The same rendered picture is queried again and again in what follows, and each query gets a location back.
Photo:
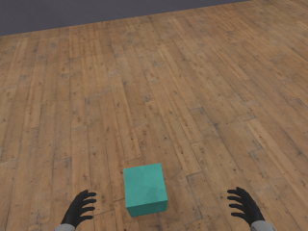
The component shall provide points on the left robot hand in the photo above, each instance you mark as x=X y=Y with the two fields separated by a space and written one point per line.
x=75 y=210

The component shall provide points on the right robot forearm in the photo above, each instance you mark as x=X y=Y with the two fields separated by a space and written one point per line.
x=261 y=225

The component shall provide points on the carton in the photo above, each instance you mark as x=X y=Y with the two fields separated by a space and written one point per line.
x=145 y=190

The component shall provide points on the right robot hand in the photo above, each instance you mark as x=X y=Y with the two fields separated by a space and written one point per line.
x=251 y=211

